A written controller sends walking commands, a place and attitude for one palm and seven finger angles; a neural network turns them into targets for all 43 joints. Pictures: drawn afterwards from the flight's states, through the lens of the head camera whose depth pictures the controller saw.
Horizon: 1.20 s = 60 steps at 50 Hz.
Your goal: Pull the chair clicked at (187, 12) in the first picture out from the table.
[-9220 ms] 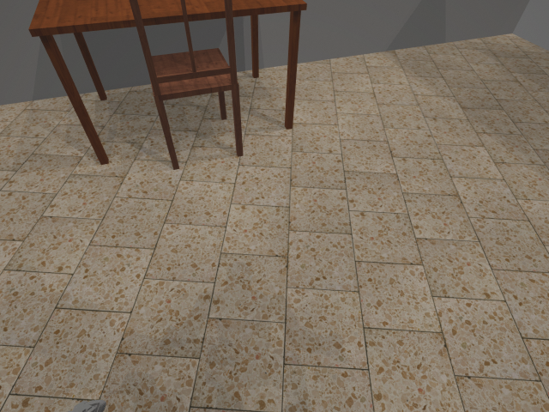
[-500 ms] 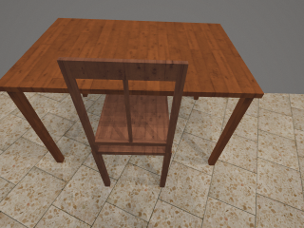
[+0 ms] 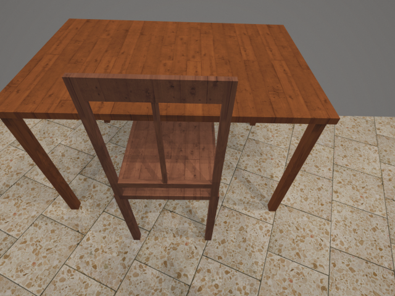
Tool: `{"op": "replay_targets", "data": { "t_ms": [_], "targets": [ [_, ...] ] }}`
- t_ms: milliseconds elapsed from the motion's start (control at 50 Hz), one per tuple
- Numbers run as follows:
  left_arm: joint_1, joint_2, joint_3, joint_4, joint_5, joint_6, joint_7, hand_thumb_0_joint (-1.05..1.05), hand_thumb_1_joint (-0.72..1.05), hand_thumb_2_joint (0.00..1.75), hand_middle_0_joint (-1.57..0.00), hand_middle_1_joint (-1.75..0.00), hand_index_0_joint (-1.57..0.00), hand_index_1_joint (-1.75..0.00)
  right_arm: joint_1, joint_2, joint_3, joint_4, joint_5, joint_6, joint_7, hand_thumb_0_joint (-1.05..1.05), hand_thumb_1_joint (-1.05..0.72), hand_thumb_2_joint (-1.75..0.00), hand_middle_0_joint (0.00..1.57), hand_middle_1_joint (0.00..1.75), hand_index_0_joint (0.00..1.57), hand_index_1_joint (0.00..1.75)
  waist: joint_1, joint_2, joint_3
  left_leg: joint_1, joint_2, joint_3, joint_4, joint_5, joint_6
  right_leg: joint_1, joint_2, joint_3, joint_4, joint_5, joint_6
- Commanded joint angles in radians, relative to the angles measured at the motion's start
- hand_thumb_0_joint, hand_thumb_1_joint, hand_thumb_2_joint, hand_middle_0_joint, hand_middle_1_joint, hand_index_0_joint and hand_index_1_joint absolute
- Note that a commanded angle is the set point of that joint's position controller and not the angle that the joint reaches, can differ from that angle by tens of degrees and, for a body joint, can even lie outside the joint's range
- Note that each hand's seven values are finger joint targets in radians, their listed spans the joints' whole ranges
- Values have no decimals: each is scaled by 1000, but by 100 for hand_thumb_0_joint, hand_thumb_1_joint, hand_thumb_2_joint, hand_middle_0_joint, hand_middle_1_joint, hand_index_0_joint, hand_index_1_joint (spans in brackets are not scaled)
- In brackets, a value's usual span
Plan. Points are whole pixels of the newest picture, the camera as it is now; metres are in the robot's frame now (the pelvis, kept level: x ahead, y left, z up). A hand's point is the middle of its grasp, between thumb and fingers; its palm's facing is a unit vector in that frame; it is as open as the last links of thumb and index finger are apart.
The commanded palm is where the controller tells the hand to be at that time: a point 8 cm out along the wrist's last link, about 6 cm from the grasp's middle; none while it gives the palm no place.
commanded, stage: look again from close up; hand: left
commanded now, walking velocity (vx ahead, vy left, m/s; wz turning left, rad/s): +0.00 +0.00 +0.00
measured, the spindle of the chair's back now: (160, 148) +0.52 +0.14 -0.06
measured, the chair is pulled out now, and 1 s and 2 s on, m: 0.00 0.00 0.00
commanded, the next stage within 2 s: shuffle to correct the standing spot in 0.24 s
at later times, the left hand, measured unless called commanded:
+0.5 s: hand out of the picture -0.02 +0.15 -0.18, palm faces +0.04 -0.99 -0.16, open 7.3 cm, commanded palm none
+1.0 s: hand out of the picture +0.05 +0.10 -0.19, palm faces +0.08 -0.99 -0.15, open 7.4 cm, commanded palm none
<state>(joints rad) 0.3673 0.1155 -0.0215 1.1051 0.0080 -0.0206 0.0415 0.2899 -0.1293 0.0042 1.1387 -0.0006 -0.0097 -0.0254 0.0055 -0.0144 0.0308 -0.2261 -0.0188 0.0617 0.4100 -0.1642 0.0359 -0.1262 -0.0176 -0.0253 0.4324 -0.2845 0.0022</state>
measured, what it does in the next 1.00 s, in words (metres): lifts its right foot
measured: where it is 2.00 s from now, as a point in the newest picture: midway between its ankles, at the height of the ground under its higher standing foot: outside the picture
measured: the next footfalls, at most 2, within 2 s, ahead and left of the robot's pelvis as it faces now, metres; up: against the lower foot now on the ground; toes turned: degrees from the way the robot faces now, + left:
right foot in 1.04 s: +0.14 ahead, -0.15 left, +0.00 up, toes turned +3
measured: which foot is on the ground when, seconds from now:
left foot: down 0.00-1.00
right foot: down 0.00-0.88, up 0.90-1.00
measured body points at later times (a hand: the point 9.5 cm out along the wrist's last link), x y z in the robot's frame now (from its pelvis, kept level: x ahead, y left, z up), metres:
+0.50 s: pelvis +0.02 -0.01 +0.00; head +0.02 +0.00 +0.45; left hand -0.02 +0.20 -0.16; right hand +0.01 -0.22 -0.16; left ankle +0.04 +0.10 -0.74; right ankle -0.03 -0.12 -0.74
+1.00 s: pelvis +0.08 -0.05 -0.01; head +0.09 -0.05 +0.44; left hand +0.04 +0.15 -0.17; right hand +0.07 -0.27 -0.17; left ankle +0.04 +0.08 -0.74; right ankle +0.06 -0.14 -0.72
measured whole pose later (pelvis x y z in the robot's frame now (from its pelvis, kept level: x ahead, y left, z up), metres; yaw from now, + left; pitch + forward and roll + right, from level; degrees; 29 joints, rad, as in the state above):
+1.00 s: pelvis +0.08 -0.05 -0.01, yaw +1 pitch -2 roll +1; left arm 0.35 0.11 0.02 1.10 0.01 0.00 0.02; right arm 0.30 -0.12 -0.02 1.13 -0.02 -0.04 -0.05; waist 0.00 -0.02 0.05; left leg -0.16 0.04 0.08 0.55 -0.35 -0.02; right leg -0.30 -0.02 -0.07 0.79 -0.45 -0.03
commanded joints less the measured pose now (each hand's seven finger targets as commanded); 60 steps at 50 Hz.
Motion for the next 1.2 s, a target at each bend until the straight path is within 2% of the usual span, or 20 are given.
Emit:
{"op": "replay_targets", "data": {
  "t_ms": [0,320,500,620,680,720,760,800,820,840,860,880,920,960,980,1000,1040,1080,1120,1180],
  "targets": [
    [99,82,15,-15,4,-12,4,0,90,90,-20,-30,-20,-30,48,-86,-10,-29,1,-12,-1,0,-90,-90,20,30,20,30,-4,-3,59,55,99,-121,-78,30,-3,-121,-85,77,-108,82,-31],
    [93,89,18,-12,4,-11,3,0,90,90,-20,-30,-20,-30,38,-96,-6,-28,0,-17,-4,0,-90,-90,20,30,20,30,1,5,43,80,105,-123,-79,87,-2,-94,-87,71,-109,122,-28],
    [110,78,28,-7,15,3,-15,0,90,90,-20,-30,-20,-30,66,-117,-27,-17,-12,-5,-1,0,-90,-90,20,30,20,30,-6,63,123,-11,142,-196,-146,-340,35,-173,-38,16,-25,-140,-44],
    [148,71,35,9,12,-10,-17,0,90,90,-20,-30,-20,-30,72,-98,-33,-24,-10,-21,-6,0,-90,-90,20,30,20,30,4,10,84,-9,130,-153,-24,-106,47,-116,-52,30,-24,-2,-62],
    [183,99,46,22,9,-15,-10,0,90,90,-20,-30,-20,-30,51,-67,-26,-32,-10,-31,-11,0,-90,-90,20,30,20,30,13,-116,60,-95,73,-34,138,24,21,10,-106,91,-56,226,-87],
    [211,114,54,29,9,-15,-3,0,90,90,-20,-30,-20,-30,22,-52,-26,-44,-14,-32,-13,0,-90,-90,20,30,20,30,21,-181,62,-179,44,32,249,-105,3,88,-171,139,-52,500,-129],
    [207,107,52,31,13,-13,0,0,90,90,-20,-30,-20,-30,12,-34,-27,-42,-15,-30,-15,0,-90,-90,20,30,20,30,9,-123,83,-172,45,53,246,-208,5,76,-186,132,-11,631,-164],
    [148,100,47,17,8,-10,-4,0,90,90,-20,-30,-20,-30,98,-47,-29,-6,-16,-37,-19,0,-90,-90,20,30,20,30,-49,-28,41,53,64,21,75,27,26,-37,-114,45,149,676,-126],
    [125,82,44,-2,7,-13,-10,0,90,90,-20,-30,-20,-30,188,-100,-43,31,-21,-42,-28,0,-90,-90,20,30,20,30,-80,107,-6,233,169,-121,71,291,82,-189,-36,-15,321,526,-78],
    [63,69,42,-32,6,-17,-13,0,90,90,-20,-30,-20,-30,283,-157,-58,64,-24,-41,-35,0,-90,-90,20,30,20,30,-110,291,-18,322,329,-303,-7,524,179,-348,23,-84,520,20,-42],
    [-3,77,48,-61,11,-10,-11,0,90,90,-20,-30,-20,-30,286,-161,-51,67,-26,-33,-36,0,-90,-90,20,30,20,30,-100,265,52,274,416,-364,-52,589,236,-442,21,-32,644,-318,-49],
    [-22,73,54,-75,12,1,-11,0,90,90,-20,-30,-20,-30,219,-142,-47,38,-25,-31,-33,0,-90,-90,20,30,20,30,-70,174,97,160,412,-316,-63,513,217,-420,-29,33,622,-320,-54],
    [28,21,53,-65,5,7,-17,0,90,90,-20,-30,-20,-30,51,-128,-38,-14,-26,-29,-30,0,-90,-90,20,30,20,30,4,177,91,8,327,-203,-74,367,149,-246,-65,29,425,-266,-42],
    [156,12,53,-13,7,3,-17,0,90,90,-20,-30,-20,-30,-34,-126,-30,-33,-15,-20,-25,0,-90,-90,20,30,20,30,74,113,53,-85,212,-83,23,166,62,-29,-38,-39,126,18,-9],
    [182,48,50,7,12,-7,-11,0,90,90,-20,-30,-20,-30,-18,-95,-26,-35,-7,-17,-19,0,-90,-90,20,30,20,30,65,-8,65,-112,123,-38,94,-12,5,1,-54,14,-19,156,4],
    [148,106,49,3,10,-19,-6,0,90,90,-20,-30,-20,-30,23,-55,-22,-42,-1,-6,-14,0,-90,-90,20,30,20,30,24,-155,92,-115,49,-4,115,-230,-37,-62,-171,184,-109,221,-36],
    [40,153,52,-37,8,-18,-9,0,90,90,-20,-30,-20,-30,73,-27,-23,-25,-6,7,-9,0,-90,-90,20,30,20,30,-18,-111,80,19,43,11,129,-203,-40,-174,-219,202,-136,260,-85],
    [18,144,50,-35,6,-18,0,0,90,90,-20,-30,-20,-30,77,-32,-23,-20,-4,19,-15,0,-90,-90,20,30,20,30,-15,-156,118,5,61,10,127,-184,-45,-139,-208,175,-96,544,-70],
    [27,156,55,-42,4,-15,9,0,90,90,-20,-30,-20,-30,91,-42,-25,-29,3,15,-18,0,-90,-90,20,30,20,30,-6,-124,31,-14,71,5,77,-154,-48,-8,-213,147,-14,805,-65],
    [26,179,69,-59,2,-6,15,0,90,90,-20,-30,-20,-30,68,-72,-35,-51,2,16,-21,0,-90,-90,20,30,20,30,8,-26,-51,15,82,4,42,9,-54,61,-208,134,54,886,-74]
  ]
}}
